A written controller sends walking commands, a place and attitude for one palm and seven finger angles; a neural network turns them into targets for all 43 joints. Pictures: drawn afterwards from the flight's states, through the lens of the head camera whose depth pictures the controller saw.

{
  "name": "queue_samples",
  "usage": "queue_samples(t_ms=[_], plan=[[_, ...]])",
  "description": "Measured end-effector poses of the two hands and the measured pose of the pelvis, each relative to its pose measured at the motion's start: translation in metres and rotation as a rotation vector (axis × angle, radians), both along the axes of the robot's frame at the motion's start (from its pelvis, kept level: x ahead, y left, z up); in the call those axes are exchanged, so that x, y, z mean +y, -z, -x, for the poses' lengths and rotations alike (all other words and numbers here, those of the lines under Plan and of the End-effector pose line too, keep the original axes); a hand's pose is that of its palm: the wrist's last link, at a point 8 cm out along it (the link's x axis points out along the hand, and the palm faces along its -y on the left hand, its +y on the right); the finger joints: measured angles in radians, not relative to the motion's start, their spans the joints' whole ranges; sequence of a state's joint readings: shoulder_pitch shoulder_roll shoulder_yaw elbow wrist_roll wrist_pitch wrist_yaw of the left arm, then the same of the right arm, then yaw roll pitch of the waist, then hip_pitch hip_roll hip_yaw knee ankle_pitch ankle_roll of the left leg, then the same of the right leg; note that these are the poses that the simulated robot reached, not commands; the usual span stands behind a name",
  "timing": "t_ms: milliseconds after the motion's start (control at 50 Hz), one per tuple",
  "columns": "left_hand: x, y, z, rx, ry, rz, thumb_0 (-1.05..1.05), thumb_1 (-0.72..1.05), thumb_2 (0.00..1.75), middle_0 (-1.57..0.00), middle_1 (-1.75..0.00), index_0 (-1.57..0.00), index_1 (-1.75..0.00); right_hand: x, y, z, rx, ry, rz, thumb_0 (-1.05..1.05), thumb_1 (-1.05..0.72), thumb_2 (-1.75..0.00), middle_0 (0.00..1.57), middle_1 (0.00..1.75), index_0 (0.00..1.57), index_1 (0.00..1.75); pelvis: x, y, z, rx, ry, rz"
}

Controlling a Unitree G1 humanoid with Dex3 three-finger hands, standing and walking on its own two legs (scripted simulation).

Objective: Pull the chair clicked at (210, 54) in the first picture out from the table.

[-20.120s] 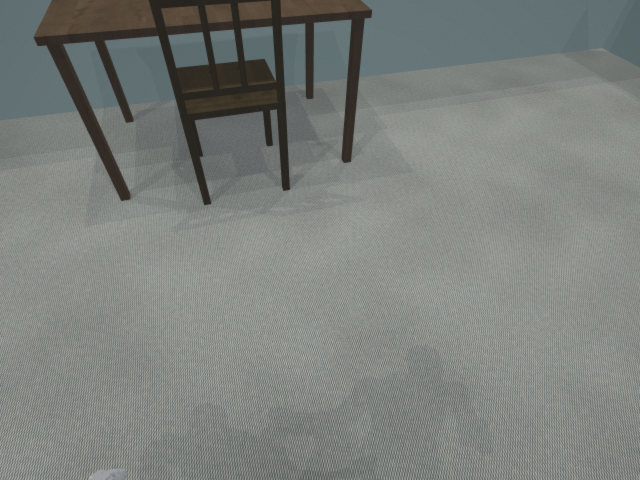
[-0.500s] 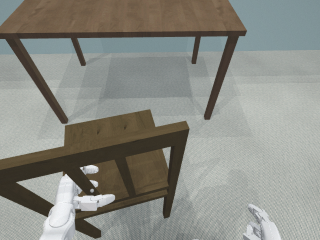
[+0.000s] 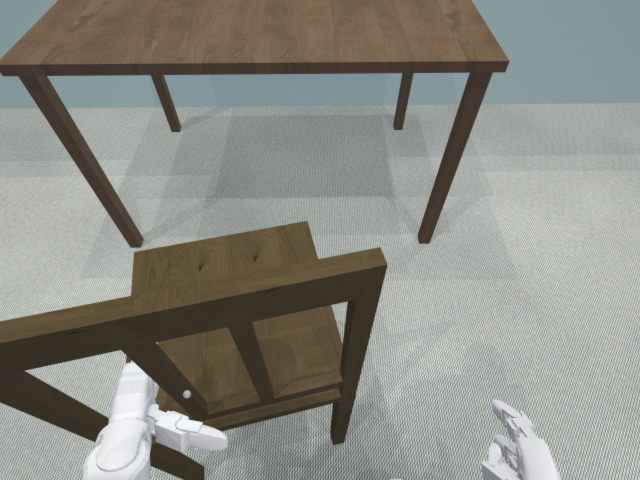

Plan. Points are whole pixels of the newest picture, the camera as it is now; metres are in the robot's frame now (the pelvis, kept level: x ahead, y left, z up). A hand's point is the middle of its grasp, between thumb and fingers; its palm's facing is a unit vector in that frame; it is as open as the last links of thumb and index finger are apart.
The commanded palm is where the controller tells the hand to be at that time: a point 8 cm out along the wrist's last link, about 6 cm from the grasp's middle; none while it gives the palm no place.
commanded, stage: draw the fingers out of the gap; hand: left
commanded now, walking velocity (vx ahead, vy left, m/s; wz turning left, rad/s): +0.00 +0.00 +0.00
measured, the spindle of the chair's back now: (173, 382) +0.25 +0.20 -0.04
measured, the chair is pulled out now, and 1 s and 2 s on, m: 0.60 0.60 0.60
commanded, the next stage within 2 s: draw the hand back to the body in 0.76 s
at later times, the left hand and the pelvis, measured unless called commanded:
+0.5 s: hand (172, 463) +0.16 +0.18 -0.04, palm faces +0.15 -0.97 -0.22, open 17.5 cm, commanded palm +0.13 +0.23 -0.01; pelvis -0.01 +0.00 -0.01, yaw +1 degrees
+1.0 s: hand out of the picture +0.11 +0.17 -0.01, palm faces +0.17 -0.98 -0.09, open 17.5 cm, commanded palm +0.07 +0.23 +0.02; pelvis -0.01 +0.00 -0.03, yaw +1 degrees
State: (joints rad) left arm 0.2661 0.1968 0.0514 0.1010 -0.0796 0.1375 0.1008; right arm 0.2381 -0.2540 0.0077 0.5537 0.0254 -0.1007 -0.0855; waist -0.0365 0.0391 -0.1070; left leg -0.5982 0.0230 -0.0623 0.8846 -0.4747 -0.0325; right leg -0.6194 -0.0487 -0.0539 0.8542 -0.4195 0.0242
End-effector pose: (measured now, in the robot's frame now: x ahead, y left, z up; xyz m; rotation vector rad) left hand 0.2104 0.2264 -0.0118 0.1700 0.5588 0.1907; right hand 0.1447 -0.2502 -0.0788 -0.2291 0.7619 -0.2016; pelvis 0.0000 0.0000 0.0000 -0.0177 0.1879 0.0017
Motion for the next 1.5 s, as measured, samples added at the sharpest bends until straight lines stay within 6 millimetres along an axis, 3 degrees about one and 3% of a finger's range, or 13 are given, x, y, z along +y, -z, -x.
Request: queue_samples(t_ms=[100, 340, 620, 900, 1000, 1160, 1240, 1400, 1500], plan=[[0.001, 0.0, 0.01, 0.005, -0.003, 0.001, -0.01, -0.54, 0.2, -0.01, -0.03, -0.01, -0.03, -0.002, -0.001, 0.002, -0.003, 0.017, 0.001, 0.01, -0.9, -0.9, 0.2, 0.3, 0.2, 0.3, 0.0, 0.001, 0.0, 0.002, 0.003, 0.0], [0.0, 0.0, 0.062, 0.029, -0.024, -0.003, -0.01, -0.54, 0.2, -0.01, 0.0, -0.01, 0.0, 0.005, -0.002, -0.004, -0.056, 0.009, -0.001, 0.01, -0.9, -0.9, 0.2, 0.3, 0.2, 0.3, 0.0, 0.007, 0.006, 0.0, -0.009, 0.005], [-0.003, -0.001, 0.086, 0.04, -0.021, 0.003, -0.01, -0.54, 0.2, -0.01, 0.0, -0.01, 0.0, 0.015, -0.002, -0.01, -0.105, 0.001, -0.023, 0.01, -0.9, -0.9, 0.2, 0.3, 0.2, 0.3, 0.0, 0.012, 0.012, 0.002, -0.016, 0.01], [-0.005, -0.002, 0.13, 0.074, -0.037, 0.01, -0.01, -0.54, 0.2, 0.0, 0.0, -0.01, 0.0, 0.011, 0.001, -0.015, -0.123, 0.033, -0.016, 0.01, -0.9, -0.9, 0.2, 0.3, 0.2, 0.3, 0.0, 0.019, 0.011, 0.015, -0.019, 0.017], [-0.009, -0.018, 0.125, -0.114, -0.015, 0.102, -0.01, -0.54, 0.2, 0.0, 0.0, -0.01, 0.0, 0.012, 0.006, -0.018, -0.148, 0.023, -0.016, 0.01, -0.9, -0.9, 0.2, 0.3, 0.2, 0.3, -0.001, 0.025, 0.014, 0.026, -0.021, 0.021], [-0.001, -0.057, 0.101, -0.472, 0.143, 0.071, -0.01, -0.54, 0.2, 0.0, 0.0, 0.0, 0.0, 0.019, 0.022, -0.017, -0.157, 0.016, -0.08, 0.01, -0.9, -0.9, 0.2, 0.3, 0.2, 0.3, -0.003, 0.037, 0.024, 0.029, -0.011, 0.021], [0.009, -0.063, 0.099, -0.459, 0.166, 0.069, -0.01, -0.54, 0.2, 0.0, 0.0, -0.01, 0.0, 0.022, 0.022, -0.015, -0.156, 0.032, -0.109, 0.01, -0.9, -0.9, 0.2, 0.3, 0.2, 0.3, -0.003, 0.035, 0.025, 0.011, -0.006, 0.02], [0.024, -0.087, 0.101, -0.434, 0.133, 0.061, -0.01, -0.51, 0.22, -0.01, -0.01, -0.01, -0.01, 0.022, 0.0, -0.014, -0.196, 0.034, -0.088, 0.02, -0.9, -0.9, 0.2, 0.3, 0.2, 0.3, -0.001, 0.018, 0.017, -0.032, -0.012, 0.024], [0.033, -0.101, 0.101, -0.275, 0.071, -0.168, -0.01, -0.41, 0.27, -0.02, -0.03, -0.06, -0.04, 0.023, -0.018, -0.019, -0.188, 0.023, -0.052, 0.02, -0.9, -0.9, 0.2, 0.3, 0.2, 0.3, 0.001, 0.002, 0.01, -0.089, -0.006, 0.019]])
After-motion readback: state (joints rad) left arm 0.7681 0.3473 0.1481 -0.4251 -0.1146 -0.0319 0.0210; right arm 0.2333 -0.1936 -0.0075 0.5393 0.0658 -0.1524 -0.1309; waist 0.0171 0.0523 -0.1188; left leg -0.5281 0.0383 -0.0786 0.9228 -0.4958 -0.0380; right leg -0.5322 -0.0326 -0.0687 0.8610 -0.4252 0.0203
